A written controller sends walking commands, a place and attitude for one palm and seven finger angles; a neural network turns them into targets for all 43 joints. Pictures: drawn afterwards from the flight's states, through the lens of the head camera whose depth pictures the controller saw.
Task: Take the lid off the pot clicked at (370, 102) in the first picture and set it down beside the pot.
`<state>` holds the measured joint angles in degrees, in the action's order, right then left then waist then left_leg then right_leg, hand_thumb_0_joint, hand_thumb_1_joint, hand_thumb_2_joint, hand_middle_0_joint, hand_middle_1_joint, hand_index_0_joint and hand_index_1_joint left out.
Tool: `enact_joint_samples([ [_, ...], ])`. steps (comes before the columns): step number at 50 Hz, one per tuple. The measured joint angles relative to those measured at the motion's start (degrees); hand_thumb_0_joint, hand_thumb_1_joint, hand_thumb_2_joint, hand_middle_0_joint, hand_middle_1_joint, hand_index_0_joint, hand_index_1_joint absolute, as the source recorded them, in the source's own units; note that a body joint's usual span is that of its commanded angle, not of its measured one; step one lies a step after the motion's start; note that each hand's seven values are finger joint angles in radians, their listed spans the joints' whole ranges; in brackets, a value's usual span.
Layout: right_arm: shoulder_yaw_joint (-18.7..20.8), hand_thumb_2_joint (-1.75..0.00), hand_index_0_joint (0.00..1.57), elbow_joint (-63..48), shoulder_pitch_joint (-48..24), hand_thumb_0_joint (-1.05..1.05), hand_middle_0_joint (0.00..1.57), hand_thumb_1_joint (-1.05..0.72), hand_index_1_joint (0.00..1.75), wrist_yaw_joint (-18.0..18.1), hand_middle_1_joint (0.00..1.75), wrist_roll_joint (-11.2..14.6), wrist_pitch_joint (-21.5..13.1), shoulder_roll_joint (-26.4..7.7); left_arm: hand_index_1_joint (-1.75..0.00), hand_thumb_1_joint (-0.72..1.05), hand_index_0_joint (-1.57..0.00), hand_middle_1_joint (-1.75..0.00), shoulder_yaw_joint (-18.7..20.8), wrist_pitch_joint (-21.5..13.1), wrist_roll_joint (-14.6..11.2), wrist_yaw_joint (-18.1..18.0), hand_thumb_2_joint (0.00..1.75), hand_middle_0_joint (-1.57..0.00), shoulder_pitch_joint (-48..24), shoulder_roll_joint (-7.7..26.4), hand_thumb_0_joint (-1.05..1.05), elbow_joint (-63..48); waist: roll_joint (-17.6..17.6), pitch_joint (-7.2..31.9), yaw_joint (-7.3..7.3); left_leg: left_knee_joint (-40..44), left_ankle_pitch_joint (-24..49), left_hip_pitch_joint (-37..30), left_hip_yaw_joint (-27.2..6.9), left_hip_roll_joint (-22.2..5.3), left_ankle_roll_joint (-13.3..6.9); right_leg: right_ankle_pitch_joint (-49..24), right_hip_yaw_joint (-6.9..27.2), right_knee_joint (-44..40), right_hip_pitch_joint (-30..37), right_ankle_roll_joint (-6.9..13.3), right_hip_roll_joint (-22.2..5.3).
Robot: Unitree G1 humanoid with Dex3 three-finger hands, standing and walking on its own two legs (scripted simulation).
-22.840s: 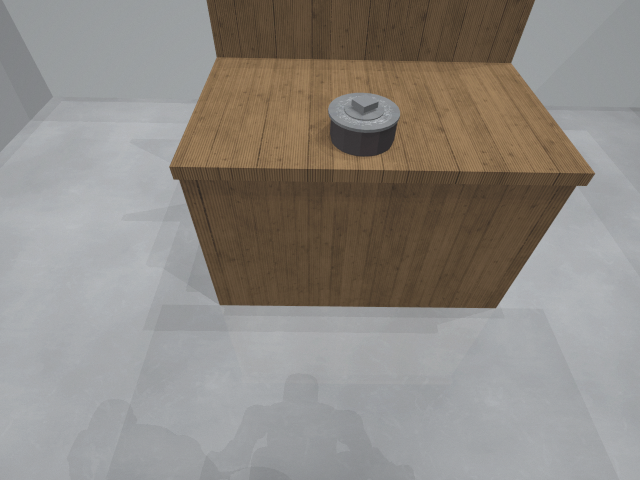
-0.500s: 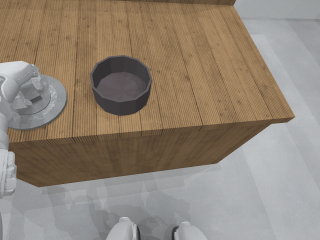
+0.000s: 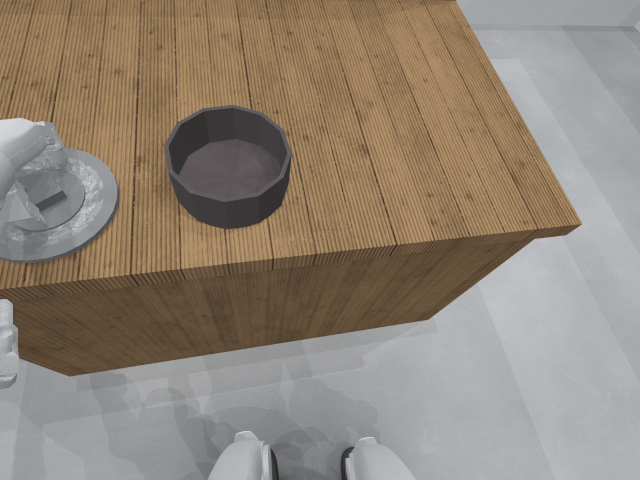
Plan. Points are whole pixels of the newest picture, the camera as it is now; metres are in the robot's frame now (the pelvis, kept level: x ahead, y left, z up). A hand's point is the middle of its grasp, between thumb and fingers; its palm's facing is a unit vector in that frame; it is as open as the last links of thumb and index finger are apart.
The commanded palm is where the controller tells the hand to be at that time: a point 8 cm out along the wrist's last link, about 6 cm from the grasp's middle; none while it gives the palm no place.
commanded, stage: open the fingers wide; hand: left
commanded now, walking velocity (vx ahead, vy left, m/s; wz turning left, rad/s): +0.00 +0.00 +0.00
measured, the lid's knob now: (37, 191) +0.49 +0.34 -0.02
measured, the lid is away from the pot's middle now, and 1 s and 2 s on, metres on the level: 0.25 0.25 0.25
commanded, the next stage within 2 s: raise the empty hand in 0.04 s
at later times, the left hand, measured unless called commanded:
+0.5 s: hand out of the picture +0.46 +0.34 +0.05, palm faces -0.41 -0.14 -0.90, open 11.0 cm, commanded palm +0.50 +0.32 +0.11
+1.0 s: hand out of the picture +0.47 +0.34 +0.10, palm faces -0.39 -0.15 -0.91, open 11.0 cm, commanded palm +0.50 +0.32 +0.17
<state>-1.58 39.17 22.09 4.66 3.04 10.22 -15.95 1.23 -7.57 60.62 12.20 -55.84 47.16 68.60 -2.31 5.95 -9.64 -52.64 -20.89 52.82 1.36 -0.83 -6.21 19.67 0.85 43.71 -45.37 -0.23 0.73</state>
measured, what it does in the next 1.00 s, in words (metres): stands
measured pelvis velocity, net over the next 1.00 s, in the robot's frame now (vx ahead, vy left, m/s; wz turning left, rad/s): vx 0.01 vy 0.01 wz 0.02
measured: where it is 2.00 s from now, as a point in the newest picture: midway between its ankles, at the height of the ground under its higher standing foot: outside the picture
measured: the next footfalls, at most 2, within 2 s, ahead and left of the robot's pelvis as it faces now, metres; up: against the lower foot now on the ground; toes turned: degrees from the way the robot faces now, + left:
none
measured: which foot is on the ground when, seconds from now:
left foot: down 0.00-1.00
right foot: down 0.00-1.00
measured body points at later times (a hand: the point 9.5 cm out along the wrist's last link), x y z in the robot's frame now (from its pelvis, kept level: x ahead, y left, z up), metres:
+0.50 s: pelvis +0.01 +0.00 +0.01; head +0.11 +0.05 +0.45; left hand +0.48 +0.34 +0.11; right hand +0.01 -0.28 -0.09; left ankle +0.03 +0.04 -0.69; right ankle +0.01 -0.19 -0.69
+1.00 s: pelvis +0.01 +0.01 +0.02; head +0.10 +0.04 +0.47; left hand +0.48 +0.35 +0.16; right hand +0.02 -0.27 -0.08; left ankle +0.03 +0.04 -0.69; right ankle +0.01 -0.19 -0.69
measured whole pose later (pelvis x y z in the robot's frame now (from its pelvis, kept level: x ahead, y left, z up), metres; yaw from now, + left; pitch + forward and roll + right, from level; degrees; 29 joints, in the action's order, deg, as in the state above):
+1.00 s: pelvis +0.01 +0.01 +0.02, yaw +1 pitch +15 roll -5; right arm -1.1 39.8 21.7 4.0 4.2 9.1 -16.2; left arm -1.5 -6.3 57.7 17.4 -57.8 45.6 65.8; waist -2.0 5.6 -7.5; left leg -43.0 -18.2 40.4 2.0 1.0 -6.9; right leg 16.9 1.6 33.8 -32.9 0.5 -0.9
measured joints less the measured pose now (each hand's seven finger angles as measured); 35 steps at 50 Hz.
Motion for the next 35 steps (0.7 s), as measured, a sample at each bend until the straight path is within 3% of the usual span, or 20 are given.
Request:
enact_joint_samples([
  [10,0.2,-0.9,0.21,0.2,-0.6,0.0,0.21,-0.9,0.3,-0.2,0.3,0.0,0.9,0.0,-0.89,0.02,-0.35,-0.89,0.8,-1.4,-0.5,0.5,0.6,-0.35,1.4,-0.1,0.0,-1.7,0.0,0.2,0.49,0.3,-0.1,-0.5,-0.1,0.0,0.0,0.0,0.0,-0.6,0.6,0.0,0.0],
  [18,0.3,-0.9,0.21,0.0,-1.4,0.0,0.21,-0.9,0.3,-0.7,0.3,0.3,0.9,0.3,-0.89,0.03,-0.34,-0.89,0.3,-0.1,-1.0,-0.3,0.59,-0.34,1.3,-0.9,0.0,-2.0,0.0,0.3,0.96,1.8,0.3,-2.6,0.0,0.3,-0.1,-0.4,0.0,-2.2,2.9,0.2,-0.2],
  [35,0.4,-0.9,0.21,-0.1,-1.0,0.0,0.21,-0.9,0.3,-0.5,0.3,0.9,-0.3,0.0,-0.89,0.03,-0.34,-0.9,-1.8,0.2,-1.9,3.2,0.59,-0.34,-0.2,-1.2,0.0,-2.8,0.3,0.0,1.71,5.6,1.4,-7.8,0.2,1.2,-0.4,-1.5,0.3,-6.0,8.1,0.7,-1.0],
])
